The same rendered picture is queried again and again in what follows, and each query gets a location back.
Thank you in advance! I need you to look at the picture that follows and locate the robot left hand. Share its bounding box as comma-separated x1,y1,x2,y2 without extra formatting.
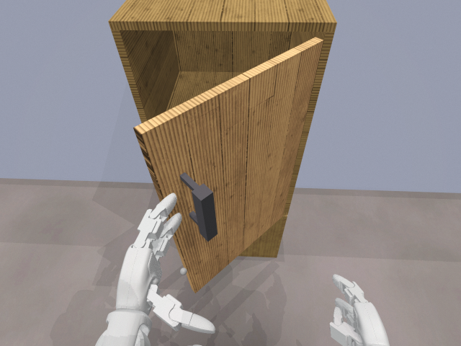
116,193,215,334

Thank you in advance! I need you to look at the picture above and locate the left robot forearm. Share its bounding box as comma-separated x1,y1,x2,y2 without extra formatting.
95,309,152,346

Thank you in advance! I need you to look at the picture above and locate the cupboard door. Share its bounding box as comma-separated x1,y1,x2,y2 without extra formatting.
133,37,324,293

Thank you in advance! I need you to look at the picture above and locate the robot right hand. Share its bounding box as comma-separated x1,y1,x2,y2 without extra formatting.
330,274,390,346

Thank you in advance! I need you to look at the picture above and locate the handle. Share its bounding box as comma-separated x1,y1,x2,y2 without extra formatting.
180,173,218,241

